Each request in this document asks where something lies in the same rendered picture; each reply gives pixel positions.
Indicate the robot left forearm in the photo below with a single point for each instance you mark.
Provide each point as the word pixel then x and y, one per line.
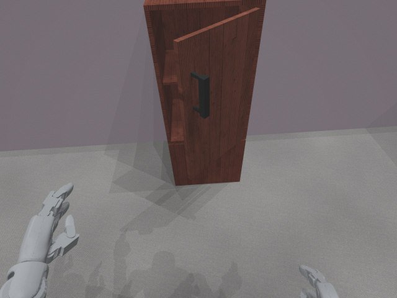
pixel 26 280

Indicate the right robot hand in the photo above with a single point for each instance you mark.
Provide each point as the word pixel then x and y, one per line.
pixel 317 280

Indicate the handle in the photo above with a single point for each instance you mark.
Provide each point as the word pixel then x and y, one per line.
pixel 204 94

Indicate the left robot hand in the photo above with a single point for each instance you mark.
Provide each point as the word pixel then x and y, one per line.
pixel 36 245

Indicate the cupboard door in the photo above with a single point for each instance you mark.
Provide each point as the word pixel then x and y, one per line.
pixel 225 52

